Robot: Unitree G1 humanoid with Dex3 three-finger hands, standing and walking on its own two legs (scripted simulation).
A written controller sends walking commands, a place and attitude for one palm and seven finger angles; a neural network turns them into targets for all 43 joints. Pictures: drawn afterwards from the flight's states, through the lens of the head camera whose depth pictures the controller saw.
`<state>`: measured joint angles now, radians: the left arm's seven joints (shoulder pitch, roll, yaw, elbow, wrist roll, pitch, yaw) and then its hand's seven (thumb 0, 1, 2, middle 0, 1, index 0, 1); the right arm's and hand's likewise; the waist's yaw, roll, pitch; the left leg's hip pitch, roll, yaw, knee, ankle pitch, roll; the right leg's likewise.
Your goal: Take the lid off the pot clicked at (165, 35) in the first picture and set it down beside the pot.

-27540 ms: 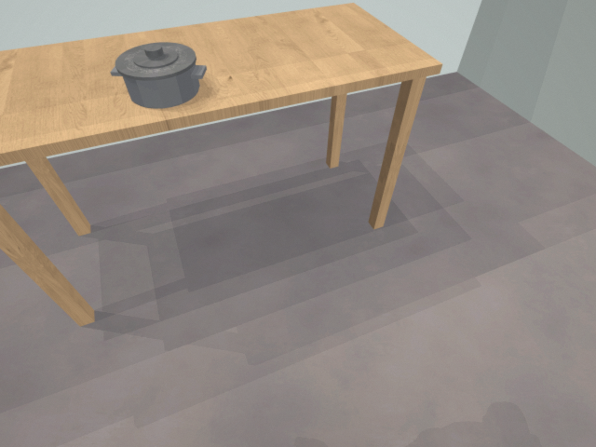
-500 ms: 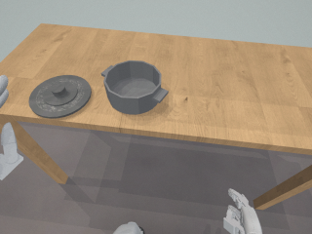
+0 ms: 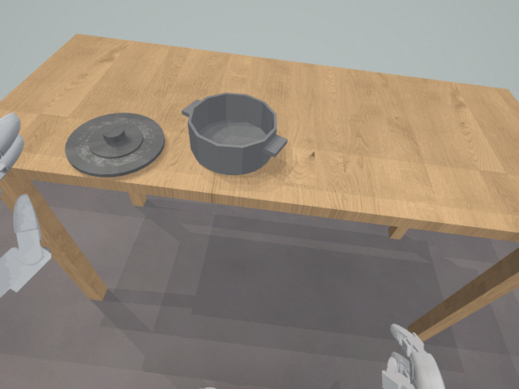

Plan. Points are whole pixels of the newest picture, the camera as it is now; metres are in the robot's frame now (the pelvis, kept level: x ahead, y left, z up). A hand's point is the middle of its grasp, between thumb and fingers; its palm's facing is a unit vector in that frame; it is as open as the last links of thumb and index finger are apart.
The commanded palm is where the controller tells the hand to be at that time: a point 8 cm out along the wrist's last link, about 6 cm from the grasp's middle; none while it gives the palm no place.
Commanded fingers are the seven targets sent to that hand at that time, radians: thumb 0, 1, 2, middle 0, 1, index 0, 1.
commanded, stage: step back with the hand held close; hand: left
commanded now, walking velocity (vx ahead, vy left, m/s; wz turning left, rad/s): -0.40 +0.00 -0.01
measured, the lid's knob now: (113, 133) +0.56 +0.33 +0.04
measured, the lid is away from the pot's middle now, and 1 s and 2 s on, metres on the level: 0.24 0.24 0.24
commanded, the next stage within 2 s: stop stepping back and stand still in 0.22 s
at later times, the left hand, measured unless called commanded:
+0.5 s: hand out of the picture +0.08 +0.22 +0.21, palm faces +0.28 -0.87 -0.41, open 7.4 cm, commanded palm +0.02 +0.29 +0.23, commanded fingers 0.00 0.90 0.90 -0.20 -0.30 -0.20 -0.30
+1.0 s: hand out of the picture +0.01 +0.27 +0.22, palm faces +0.43 -0.83 -0.35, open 7.4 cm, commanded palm -0.06 +0.31 +0.23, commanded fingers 0.00 0.90 0.90 -0.20 -0.30 -0.20 -0.30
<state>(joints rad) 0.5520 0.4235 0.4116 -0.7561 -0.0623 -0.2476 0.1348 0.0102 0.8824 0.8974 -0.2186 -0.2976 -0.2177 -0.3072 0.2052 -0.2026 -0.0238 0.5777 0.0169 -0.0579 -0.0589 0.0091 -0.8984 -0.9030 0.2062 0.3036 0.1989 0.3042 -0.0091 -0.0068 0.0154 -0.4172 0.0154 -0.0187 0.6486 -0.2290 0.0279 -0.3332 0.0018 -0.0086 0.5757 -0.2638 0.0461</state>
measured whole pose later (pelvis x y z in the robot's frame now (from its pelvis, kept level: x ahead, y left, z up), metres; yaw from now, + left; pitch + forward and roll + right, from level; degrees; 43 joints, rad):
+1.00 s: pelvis -0.19 +0.03 +0.01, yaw +0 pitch -3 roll -1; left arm 0.50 0.39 0.41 -0.61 -0.05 -0.17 0.16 0.01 0.89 0.90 -0.21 -0.30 -0.21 -0.31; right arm 0.25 -0.15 0.01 0.61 0.02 -0.12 -0.05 0.01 -0.90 -0.90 0.21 0.30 0.20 0.30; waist -0.02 -0.02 -0.01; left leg -0.31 0.00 0.01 0.55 -0.21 0.05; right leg -0.43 0.04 0.00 0.99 -0.43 -0.01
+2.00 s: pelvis -0.13 +0.01 +0.01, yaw +3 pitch +0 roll +0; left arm 0.22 0.16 0.03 1.09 0.01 0.01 0.05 0.02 0.94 0.90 -0.20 -0.29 -0.20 -0.30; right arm 0.28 -0.13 -0.04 1.08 -0.01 0.01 -0.05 0.02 -0.94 -0.90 0.20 0.30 0.20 0.30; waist -0.01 0.00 0.06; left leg -0.16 0.02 0.08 0.50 -0.33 0.02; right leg -0.12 0.02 -0.02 0.46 -0.33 -0.02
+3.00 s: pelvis -0.14 +0.02 +0.02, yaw +2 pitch +0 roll +0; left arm 0.26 0.13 0.03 1.12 0.01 0.00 0.06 0.01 0.93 0.90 -0.20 -0.29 -0.20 -0.30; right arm 0.29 -0.11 -0.04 1.11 0.00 0.01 -0.05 0.01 -0.91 -0.90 0.20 0.30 0.20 0.30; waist -0.01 -0.01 0.07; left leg -0.15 0.02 0.09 0.46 -0.30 0.02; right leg -0.12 0.02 -0.01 0.42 -0.30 -0.02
